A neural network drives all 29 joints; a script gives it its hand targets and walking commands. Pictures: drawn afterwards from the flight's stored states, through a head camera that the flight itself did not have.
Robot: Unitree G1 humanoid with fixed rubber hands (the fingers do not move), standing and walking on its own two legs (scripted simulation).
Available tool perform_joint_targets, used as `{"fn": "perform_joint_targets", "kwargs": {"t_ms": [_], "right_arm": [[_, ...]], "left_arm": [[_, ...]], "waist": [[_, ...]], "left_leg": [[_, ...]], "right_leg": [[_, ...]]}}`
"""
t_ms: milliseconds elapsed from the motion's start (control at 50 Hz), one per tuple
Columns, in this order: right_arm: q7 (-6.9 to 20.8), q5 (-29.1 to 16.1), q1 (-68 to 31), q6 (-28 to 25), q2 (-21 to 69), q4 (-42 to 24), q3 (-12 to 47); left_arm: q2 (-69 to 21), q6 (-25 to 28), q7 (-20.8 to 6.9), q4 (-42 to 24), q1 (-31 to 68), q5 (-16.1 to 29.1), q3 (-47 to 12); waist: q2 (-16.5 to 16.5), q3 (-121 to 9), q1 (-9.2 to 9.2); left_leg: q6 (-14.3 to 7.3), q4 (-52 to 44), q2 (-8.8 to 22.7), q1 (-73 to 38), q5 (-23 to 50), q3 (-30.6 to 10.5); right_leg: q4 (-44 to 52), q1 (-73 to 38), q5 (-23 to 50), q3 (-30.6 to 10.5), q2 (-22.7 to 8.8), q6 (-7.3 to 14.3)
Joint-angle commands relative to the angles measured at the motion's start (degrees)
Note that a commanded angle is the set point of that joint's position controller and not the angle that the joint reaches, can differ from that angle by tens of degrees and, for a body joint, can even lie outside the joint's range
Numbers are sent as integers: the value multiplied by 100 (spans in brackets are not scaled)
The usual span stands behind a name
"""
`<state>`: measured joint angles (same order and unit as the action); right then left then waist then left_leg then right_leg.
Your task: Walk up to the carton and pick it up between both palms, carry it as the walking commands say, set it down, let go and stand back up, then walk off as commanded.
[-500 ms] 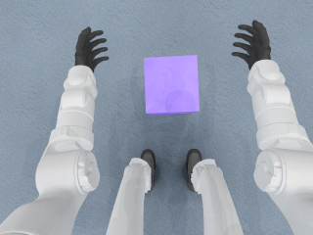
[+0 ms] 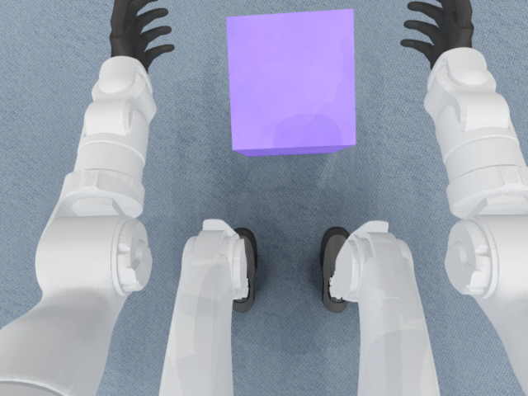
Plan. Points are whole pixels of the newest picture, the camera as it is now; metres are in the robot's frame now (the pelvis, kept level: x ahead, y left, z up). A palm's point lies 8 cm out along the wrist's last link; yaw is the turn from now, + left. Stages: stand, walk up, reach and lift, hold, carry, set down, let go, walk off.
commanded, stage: reach and lift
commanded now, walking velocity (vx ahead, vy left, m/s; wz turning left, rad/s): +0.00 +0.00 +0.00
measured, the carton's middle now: (289, 98) +0.52 +0.00 -0.37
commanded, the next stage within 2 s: none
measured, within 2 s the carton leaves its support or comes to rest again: neither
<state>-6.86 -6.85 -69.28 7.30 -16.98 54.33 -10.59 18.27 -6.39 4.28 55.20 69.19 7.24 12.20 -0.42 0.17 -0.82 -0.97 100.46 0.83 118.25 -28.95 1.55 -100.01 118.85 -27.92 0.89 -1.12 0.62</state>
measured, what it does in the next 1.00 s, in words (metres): lowers itself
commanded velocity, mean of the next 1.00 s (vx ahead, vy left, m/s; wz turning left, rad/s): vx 0.00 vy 0.00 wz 0.00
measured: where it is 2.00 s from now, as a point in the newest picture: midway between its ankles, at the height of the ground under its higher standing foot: (287, 283)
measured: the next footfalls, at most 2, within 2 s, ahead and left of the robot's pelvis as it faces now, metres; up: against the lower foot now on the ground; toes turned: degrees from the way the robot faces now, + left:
none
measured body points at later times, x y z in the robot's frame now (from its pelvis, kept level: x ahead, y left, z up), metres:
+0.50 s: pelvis -0.01 +0.00 -0.10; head +0.35 +0.01 +0.16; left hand +0.53 +0.20 -0.28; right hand +0.54 -0.17 -0.28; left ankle +0.10 +0.11 -0.46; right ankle +0.10 -0.12 -0.46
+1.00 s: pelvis -0.02 +0.00 -0.12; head +0.35 +0.01 +0.13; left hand +0.53 +0.20 -0.30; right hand +0.54 -0.17 -0.30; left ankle +0.10 +0.11 -0.46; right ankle +0.10 -0.12 -0.46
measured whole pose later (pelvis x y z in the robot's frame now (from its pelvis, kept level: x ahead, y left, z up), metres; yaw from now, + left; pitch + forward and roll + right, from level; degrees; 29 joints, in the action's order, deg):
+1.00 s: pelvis -0.02 +0.00 -0.12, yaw +0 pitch +36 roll -1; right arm -7.7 -15.5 -83.6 1.4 -20.5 68.1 -2.7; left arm 21.8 -1.5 6.8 67.1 83.2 16.7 1.2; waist -0.5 21.5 -1.0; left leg -1.9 126.0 1.1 129.9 -31.9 1.7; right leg -125.0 130.1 -30.7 0.7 -1.4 0.3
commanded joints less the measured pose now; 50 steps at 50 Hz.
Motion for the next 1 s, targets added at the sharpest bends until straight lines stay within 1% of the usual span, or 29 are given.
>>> {"fn": "perform_joint_targets", "kwargs": {"t_ms": [0, 120, 280, 460, 560, 680, 760, 900, 980], "right_arm": [[-38, -70, -1670, -116, -638, -325, 18], [-102, -208, -1963, -230, -702, 4, 151], [-138, -388, -2231, -389, -812, 143, 275], [-112, -585, -2486, -553, -947, 424, 474], [-87, -706, -2585, -648, -1036, 604, 578], [-110, -903, -2725, -703, -1141, 485, 726], [-97, -995, -2758, -666, -1087, 637, 809], [-93, -875, -2762, -678, -1049, 873, 716], [-96, -820, -2794, -700, -959, 919, 717]], "left_arm": [[791, 113, 24, -331, 1620, 52, 0], [860, 214, 81, 1, 1871, 187, -166], [913, 365, 180, 86, 2149, 406, -402], [952, 522, 238, 334, 2454, 650, -705], [1026, 602, 260, 502, 2575, 746, -823], [1082, 638, 310, 345, 2702, 900, -976], [1081, 614, 306, 373, 2740, 943, -1020], [954, 587, 256, 622, 2796, 953, -1040], [877, 599, 246, 751, 2818, 937, -1042]], "waist": [[-48, -5863, -81], [-36, -5718, -92], [-15, -5657, -87], [40, -5390, -81], [45, -5209, -89], [19, -5597, -106], [46, -5403, -139], [125, -4834, 6], [112, -4669, 10]], "left_leg": [[243, -584, -395, -2848, 1222, 65], [233, -50, -342, -2554, 1210, 29], [219, 590, -283, -2408, 1382, -38], [234, 1154, -214, -2403, 1563, -145], [246, 1406, -190, -2385, 1638, -181], [240, 1586, -186, -2653, 1778, -175], [222, 1587, -179, -2600, 1651, -169], [223, 1527, -203, -2366, 1409, -202], [217, 1485, -228, -2276, 1353, -216]], "right_leg": [[418, -3270, 1153, 79, 442, -233], [-112, -3073, 1153, 57, 400, -234], [-745, -2840, 1308, 17, 353, -213], [-1303, -2553, 1431, -15, 301, -176], [-1557, -2390, 1470, -38, 288, -195], [-1763, -2525, 1560, -16, 301, -206], [-1793, -2378, 1406, -25, 303, -194], [-1746, -2104, 1176, -22, 306, -167], [-1709, -2074, 1133, -26, 318, -165]]}}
